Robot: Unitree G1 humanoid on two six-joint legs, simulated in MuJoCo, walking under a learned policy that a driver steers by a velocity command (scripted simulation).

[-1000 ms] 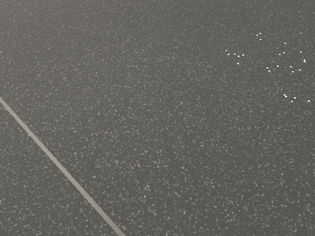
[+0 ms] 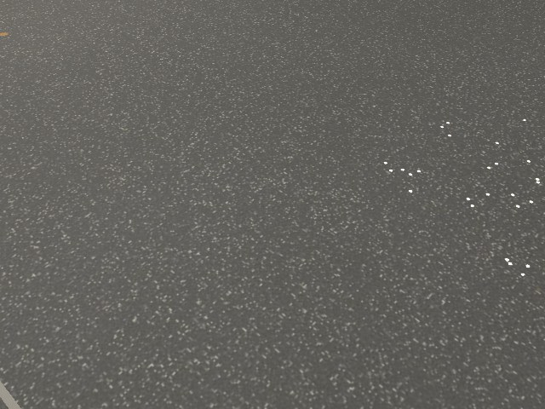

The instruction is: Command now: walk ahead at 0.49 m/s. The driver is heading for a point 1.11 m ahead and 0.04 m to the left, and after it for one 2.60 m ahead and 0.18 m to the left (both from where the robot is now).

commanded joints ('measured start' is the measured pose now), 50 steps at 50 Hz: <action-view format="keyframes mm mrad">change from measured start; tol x16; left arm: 1 35 46 14 -43 13 4 7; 11 -257 50 4 -145 -10 -20 -42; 17 305 251 80 -11 12 -24 -40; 21 20 76 22 -64 14 -26 -48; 42 189 162 51 75 -3 25 -1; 45 325 -34 -12 49 9 -1 -16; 50 102 99 38 11 -7 -16 -5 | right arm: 1 -38 -130 -20 -53 1 -18 -20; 17 179 -28 19 -37 19 -5 -28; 38 -415 -73 -17 -223 26 7 0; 41 -347 -109 -32 -216 26 -3 10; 44 120 -274 -96 -96 11 2 -13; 50 -126 -96 -37 -124 -4 -7 1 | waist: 1 47 77 55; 13 5 114 47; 17 138 -264 -402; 21 44 -23 -61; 38 99 -22 98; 43 -93 -36 -128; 45 -52 371 -398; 50 33 97 -59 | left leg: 1 -104 279 -207 -205 81 171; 12 193 350 -192 -70 114 98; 15 75 247 -98 354 414 33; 17 -520 27 -127 976 -419 -52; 18 -615 97 -188 1063 -381 -29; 31 -539 217 -93 458 212 -73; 39 -537 175 -71 244 125 -28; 43 16 101 -17 221 82 51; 45 599 501 -766 70 -103 273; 50 56 335 -345 -85 83 134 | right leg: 1 -26 -43 1 -138 157 27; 12 48 46 -50 -626 147 -10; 15 549 64 -51 -647 130 -93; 17 1083 -296 686 -828 -24 -313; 23 508 -97 159 -979 202 -179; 38 732 -130 17 -977 279 -146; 43 645 -52 -60 -542 693 -73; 44 406 29 -107 -192 327 -36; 45 41 203 -19 100 -361 11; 50 48 -16 26 56 -77 -18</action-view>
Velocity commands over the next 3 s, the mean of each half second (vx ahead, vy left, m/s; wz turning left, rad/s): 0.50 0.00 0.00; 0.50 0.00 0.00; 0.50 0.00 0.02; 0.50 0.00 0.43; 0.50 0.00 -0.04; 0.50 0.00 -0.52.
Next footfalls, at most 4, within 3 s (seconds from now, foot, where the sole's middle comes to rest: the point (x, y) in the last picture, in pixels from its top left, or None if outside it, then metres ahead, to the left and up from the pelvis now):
0.30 right None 0.34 -0.17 -0.78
0.86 left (247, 358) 0.65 0.07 -0.78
1.44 right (325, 257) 0.97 -0.16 -0.78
2.02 left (233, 197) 1.22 0.12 -0.78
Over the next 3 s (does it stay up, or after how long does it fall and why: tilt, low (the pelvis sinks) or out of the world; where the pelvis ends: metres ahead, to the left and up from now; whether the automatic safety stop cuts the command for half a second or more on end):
stays up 1.65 0.12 -0.01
